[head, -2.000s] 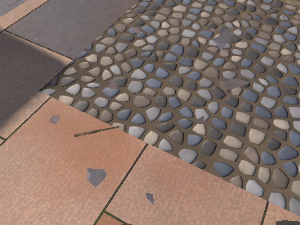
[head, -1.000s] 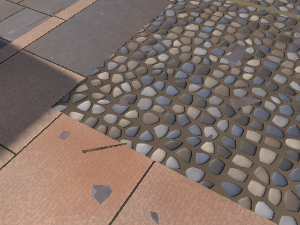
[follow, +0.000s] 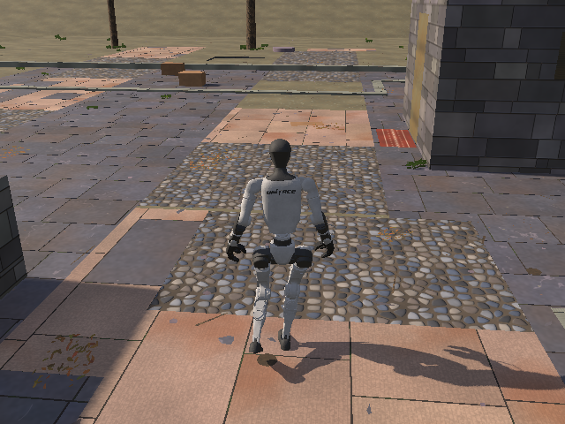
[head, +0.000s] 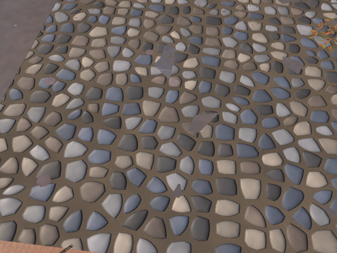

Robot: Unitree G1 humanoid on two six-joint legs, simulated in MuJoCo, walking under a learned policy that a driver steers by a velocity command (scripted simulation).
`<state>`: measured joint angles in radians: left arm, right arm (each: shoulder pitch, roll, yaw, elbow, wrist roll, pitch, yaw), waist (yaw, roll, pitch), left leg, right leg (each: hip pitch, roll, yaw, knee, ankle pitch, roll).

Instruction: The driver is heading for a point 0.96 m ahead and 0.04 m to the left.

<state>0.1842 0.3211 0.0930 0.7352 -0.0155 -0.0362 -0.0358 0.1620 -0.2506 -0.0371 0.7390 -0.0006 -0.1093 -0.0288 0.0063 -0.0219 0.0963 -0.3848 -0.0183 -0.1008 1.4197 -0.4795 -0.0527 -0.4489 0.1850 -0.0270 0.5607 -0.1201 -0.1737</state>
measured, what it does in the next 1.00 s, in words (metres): walks ahead: left foot, then right foot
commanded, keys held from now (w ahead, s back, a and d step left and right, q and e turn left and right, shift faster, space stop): e+shift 0.06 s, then shift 0.88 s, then w+shift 0.06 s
